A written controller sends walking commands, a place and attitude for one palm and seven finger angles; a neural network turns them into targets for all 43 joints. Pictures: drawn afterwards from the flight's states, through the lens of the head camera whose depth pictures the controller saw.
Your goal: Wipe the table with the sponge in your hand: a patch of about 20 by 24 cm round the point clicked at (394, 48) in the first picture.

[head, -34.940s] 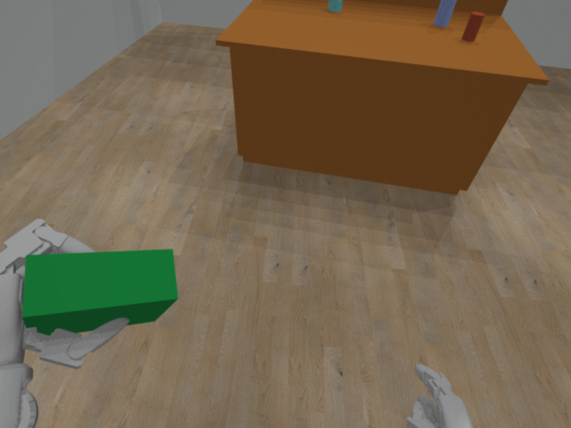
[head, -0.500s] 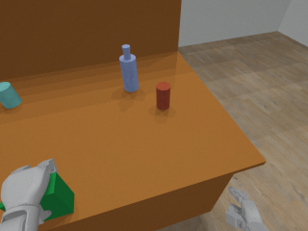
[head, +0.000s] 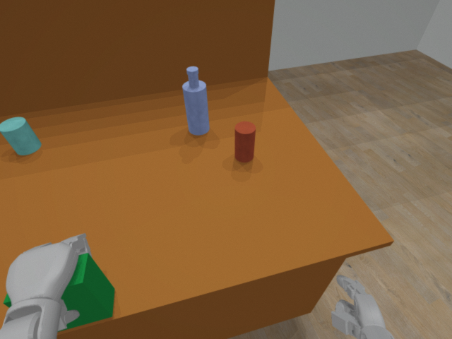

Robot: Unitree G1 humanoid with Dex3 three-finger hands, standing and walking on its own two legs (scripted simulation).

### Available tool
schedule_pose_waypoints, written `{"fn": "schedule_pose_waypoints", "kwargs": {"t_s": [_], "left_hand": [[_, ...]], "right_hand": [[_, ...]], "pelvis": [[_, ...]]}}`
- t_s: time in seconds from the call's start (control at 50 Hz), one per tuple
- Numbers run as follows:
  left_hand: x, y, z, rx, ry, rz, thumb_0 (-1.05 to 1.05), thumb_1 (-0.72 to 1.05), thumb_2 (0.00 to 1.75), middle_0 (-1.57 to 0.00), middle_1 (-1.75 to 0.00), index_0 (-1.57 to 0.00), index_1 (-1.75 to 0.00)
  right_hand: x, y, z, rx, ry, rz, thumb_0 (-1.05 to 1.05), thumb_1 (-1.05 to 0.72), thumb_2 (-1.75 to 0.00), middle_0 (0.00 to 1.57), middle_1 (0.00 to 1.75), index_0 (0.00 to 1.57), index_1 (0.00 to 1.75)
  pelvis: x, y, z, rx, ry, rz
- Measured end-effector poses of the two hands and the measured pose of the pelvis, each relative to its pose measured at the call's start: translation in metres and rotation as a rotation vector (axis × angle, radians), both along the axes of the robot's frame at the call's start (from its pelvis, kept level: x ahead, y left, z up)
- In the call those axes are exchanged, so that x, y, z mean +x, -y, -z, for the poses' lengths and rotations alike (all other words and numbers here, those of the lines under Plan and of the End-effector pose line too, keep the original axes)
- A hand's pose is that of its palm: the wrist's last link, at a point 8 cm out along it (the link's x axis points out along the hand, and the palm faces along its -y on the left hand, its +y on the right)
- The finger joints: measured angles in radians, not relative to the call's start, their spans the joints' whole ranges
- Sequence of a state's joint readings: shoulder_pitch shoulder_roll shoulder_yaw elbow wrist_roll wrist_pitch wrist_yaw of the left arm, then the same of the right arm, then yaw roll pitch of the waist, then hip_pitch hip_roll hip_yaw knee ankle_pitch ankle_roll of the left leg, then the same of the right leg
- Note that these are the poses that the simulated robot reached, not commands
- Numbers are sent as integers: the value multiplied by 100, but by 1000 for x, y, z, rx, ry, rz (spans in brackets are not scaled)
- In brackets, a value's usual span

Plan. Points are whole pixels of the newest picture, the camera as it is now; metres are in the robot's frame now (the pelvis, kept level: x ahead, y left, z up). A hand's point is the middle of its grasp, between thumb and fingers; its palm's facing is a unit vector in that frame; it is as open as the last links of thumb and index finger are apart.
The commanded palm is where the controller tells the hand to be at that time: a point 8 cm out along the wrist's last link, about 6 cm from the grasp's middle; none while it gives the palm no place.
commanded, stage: lift the sponge slowly off the table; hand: left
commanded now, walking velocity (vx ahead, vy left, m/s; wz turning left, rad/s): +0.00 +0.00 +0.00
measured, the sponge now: (72, 300) +0.15 +0.31 -0.02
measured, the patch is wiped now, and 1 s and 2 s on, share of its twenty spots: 0.95 0.95 0.95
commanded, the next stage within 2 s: bring the sponge back beside the body in 1.62 s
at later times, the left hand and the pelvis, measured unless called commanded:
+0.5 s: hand (49, 282) +0.15 +0.31 +0.07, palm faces -0.02 -0.09 -1.00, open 9.8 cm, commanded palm +0.13 +0.30 +0.13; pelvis -0.01 -0.02 +0.01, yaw +1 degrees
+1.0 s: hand (39, 264) +0.16 +0.31 +0.10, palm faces +0.03 -0.07 -1.00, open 9.8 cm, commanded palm +0.13 +0.31 +0.17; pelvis -0.02 -0.01 +0.01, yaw +1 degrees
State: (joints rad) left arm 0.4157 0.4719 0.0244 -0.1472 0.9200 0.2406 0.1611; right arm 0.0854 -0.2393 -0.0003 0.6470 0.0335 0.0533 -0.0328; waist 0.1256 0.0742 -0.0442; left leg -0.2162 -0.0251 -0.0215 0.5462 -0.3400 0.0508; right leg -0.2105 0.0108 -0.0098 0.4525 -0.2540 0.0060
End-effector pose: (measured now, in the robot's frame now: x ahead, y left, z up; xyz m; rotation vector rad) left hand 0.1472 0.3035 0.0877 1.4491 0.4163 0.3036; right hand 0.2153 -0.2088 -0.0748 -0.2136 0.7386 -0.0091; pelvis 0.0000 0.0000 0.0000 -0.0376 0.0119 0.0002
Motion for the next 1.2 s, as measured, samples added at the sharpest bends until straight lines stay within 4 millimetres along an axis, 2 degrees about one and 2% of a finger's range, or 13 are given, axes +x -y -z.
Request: {"fn": "schedule_pose_waypoints", "kwargs": {"t_s": [0.12, 0.22, 0.42, 0.58, 0.76, 0.98, 1.2], "left_hand": [[-8, 3, -2, -5, -11, -1, -1, -51, 108, -74, -137, -77, -139], [-14, 6, -12, 7, 20, 0, -1, -52, 108, -75, -136, -77, -138], [-12, 5, -28, 14, 37, -20, -1, -52, 108, -75, -136, -78, -138], [-16, 0, -39, 18, 26, -11, -1, -52, 108, -75, -136, -78, -138], [-16, -5, -45, 25, 28, 7, -1, -52, 108, -75, -136, -78, -138], [-4, -6, -64, 36, 78, 36, -1, -52, 108, -75, -136, -78, -138], [-10, -3, -76, 29, 96, 19, -1, -52, 108, -75, -136, -78, -138]], "right_hand": [[3, 1, -1, -7, -2, -17, 1, -90, -90, 20, 30, 21, 30], [7, 1, -3, -4, 10, -28, 1, -90, -90, 20, 30, 21, 30], [10, 1, -10, 5, 33, -42, 1, -90, -90, 20, 30, 21, 30], [4, 10, -15, -11, 43, -34, 1, -90, -90, 20, 30, 21, 30], [-7, 16, -11, -34, 29, -22, 1, -90, -90, 20, 30, 21, 30], [-14, 10, -9, -14, 33, -11, 2, -90, -90, 20, 30, 21, 30], [-4, -1, -14, 3, 56, -52, 2, -90, -90, 20, 30, 21, 30]], "pelvis": [[-1, 3, -1, 2, 13, -3], [-2, 7, -2, 2, 27, -6], [-8, 14, -5, 9, 58, -11], [-13, 18, -6, 10, 76, -10], [-20, 17, -6, 10, 83, -17], [-22, 13, -7, 12, 83, -11], [-22, 9, -7, 15, 85, -16]]}}
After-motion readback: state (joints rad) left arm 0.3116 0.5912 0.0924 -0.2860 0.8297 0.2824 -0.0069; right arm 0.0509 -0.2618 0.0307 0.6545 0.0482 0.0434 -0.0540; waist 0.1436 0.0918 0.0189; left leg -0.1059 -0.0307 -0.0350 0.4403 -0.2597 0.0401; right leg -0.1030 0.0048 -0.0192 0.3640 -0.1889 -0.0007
